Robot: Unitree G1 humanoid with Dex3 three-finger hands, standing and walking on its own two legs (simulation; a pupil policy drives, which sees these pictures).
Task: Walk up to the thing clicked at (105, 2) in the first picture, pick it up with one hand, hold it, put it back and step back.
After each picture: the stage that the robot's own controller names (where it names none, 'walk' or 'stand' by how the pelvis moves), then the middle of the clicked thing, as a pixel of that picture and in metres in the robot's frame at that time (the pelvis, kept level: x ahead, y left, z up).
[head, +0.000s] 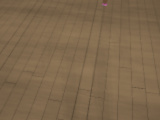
stand; (104, 2) +2.20 -0.29 -0.72
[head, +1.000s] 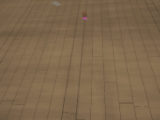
walk; (84, 16) +2.07 +0.15 -0.69
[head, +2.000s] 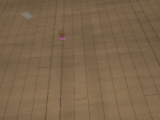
walk; (62, 35) +1.43 +0.36 -0.72
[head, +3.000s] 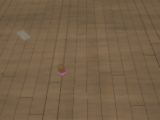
walk; (61, 70) +0.92 +0.30 -0.71
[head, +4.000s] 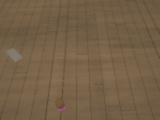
walk; (60, 105) +0.54 +0.24 -0.69
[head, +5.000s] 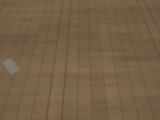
stand; out of the picture +0.38 +0.20 -0.70
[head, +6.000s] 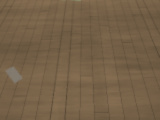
stand; out of the picture +0.33 +0.20 -0.73
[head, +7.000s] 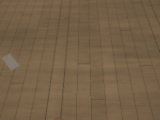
stand; out of the picture +0.37 +0.21 -0.71
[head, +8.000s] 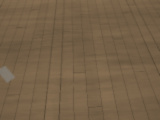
stand; out of the picture +0.36 +0.22 -0.72
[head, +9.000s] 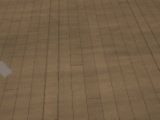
stand; out of the picture +0.37 +0.23 -0.72
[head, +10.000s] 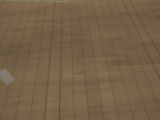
stand; out of the picture +0.37 +0.22 -0.72
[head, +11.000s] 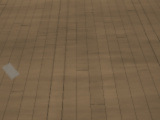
stand; out of the picture +0.38 +0.22 -0.73
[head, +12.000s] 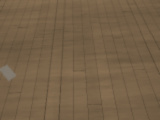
stand; out of the picture +0.39 +0.24 -0.73
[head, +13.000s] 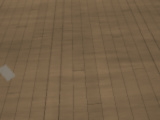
stand; out of the picture +0.38 +0.24 -0.73
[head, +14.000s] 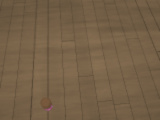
go down; (46, 104) +0.41 +0.24 -0.63
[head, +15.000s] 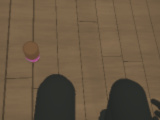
go down; (31, 52) +0.46 +0.27 -0.30
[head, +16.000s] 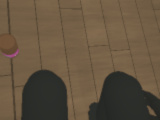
close in; (8, 46) +0.45 +0.29 -0.26
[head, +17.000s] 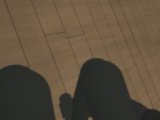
close in; out of the picture +0.43 +0.31 -0.21
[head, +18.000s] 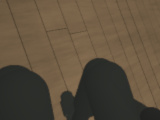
close; out of the picture +0.42 +0.32 -0.22
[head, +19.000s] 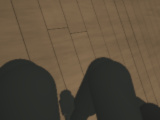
lift; out of the picture +0.42 +0.30 -0.21
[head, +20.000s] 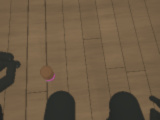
close; (48, 74) +0.44 +0.23 -0.43
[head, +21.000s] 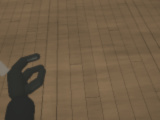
go down; out of the picture +0.38 +0.21 -0.67
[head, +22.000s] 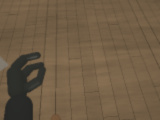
stand; out of the picture +0.39 +0.21 -0.67
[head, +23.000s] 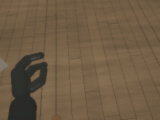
stand; out of the picture +0.39 +0.21 -0.66
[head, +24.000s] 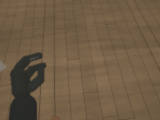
stand; out of the picture +0.38 +0.22 -0.67
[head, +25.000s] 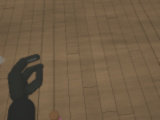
stand; (55, 117) +0.39 +0.22 -0.66
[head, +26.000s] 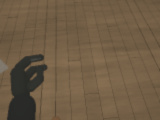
stand; out of the picture +0.39 +0.21 -0.67
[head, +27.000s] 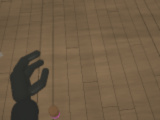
stand; (54, 112) +0.39 +0.21 -0.63
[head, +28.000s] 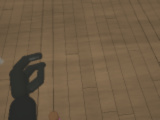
stand; (54, 118) +0.39 +0.22 -0.65
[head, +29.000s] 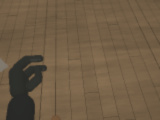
stand; out of the picture +0.39 +0.22 -0.67
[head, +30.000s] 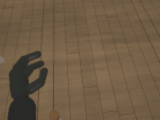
stand; (54, 117) +0.39 +0.22 -0.65
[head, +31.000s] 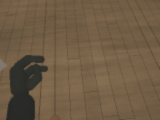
stand; out of the picture +0.39 +0.22 -0.67
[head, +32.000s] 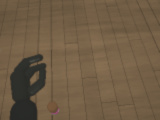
stand; (53, 108) +0.40 +0.22 -0.63
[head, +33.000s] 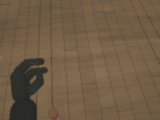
stand; (53, 114) +0.39 +0.21 -0.65
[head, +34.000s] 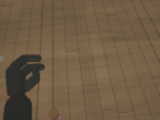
stand; (54, 115) +0.39 +0.21 -0.65
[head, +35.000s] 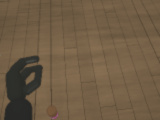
close; (52, 112) +0.40 +0.21 -0.64
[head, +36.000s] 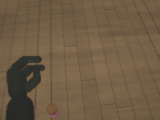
stand; (52, 110) +0.40 +0.22 -0.64
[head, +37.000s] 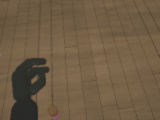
stand; (53, 112) +0.39 +0.22 -0.63
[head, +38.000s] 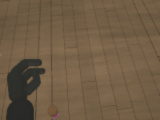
stand; (53, 112) +0.39 +0.21 -0.65
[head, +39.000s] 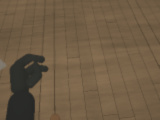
stand; out of the picture +0.39 +0.22 -0.67
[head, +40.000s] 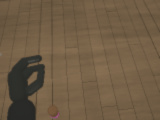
close; (53, 112) +0.39 +0.21 -0.63
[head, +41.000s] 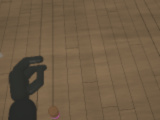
close; (54, 112) +0.39 +0.22 -0.64
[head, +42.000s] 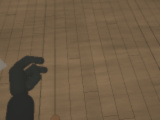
close; out of the picture +0.39 +0.21 -0.67
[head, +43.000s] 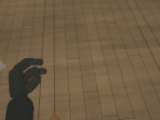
hold; out of the picture +0.39 +0.22 -0.67
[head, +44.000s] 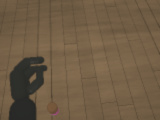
close; (53, 109) +0.40 +0.22 -0.62
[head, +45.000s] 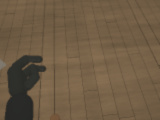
close; out of the picture +0.39 +0.21 -0.67
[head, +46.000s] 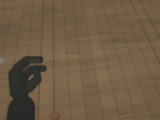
close; (55, 117) +0.39 +0.22 -0.66
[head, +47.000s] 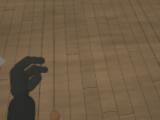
stand; (55, 117) +0.40 +0.21 -0.66
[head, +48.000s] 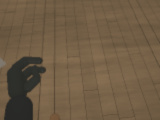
close; out of the picture +0.39 +0.21 -0.66
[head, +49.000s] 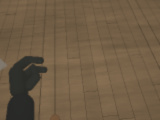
close; out of the picture +0.39 +0.22 -0.67
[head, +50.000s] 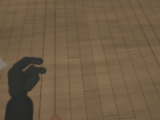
close; out of the picture +0.38 +0.21 -0.67
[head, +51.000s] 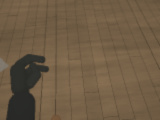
close; out of the picture +0.39 +0.21 -0.67
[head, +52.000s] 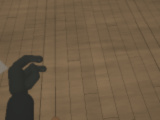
close; out of the picture +0.39 +0.22 -0.68
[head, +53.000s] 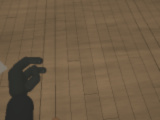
close; out of the picture +0.38 +0.21 -0.67
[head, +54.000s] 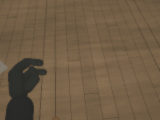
close; out of the picture +0.38 +0.21 -0.68
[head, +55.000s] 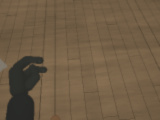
close; out of the picture +0.39 +0.21 -0.67
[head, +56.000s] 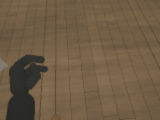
close; out of the picture +0.39 +0.21 -0.67
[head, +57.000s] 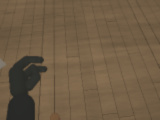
close; out of the picture +0.39 +0.22 -0.67
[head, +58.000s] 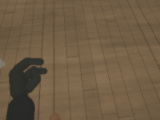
close; out of the picture +0.39 +0.22 -0.67
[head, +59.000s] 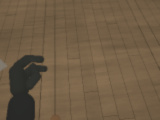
close; out of the picture +0.39 +0.21 -0.67
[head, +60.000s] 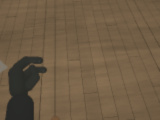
close; out of the picture +0.39 +0.22 -0.68
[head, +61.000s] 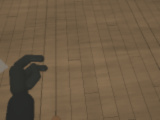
close; out of the picture +0.39 +0.21 -0.67
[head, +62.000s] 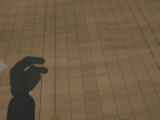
close; out of the picture +0.39 +0.22 -0.67
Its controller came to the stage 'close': yes
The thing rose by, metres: 0.01
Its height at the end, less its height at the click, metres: +0.00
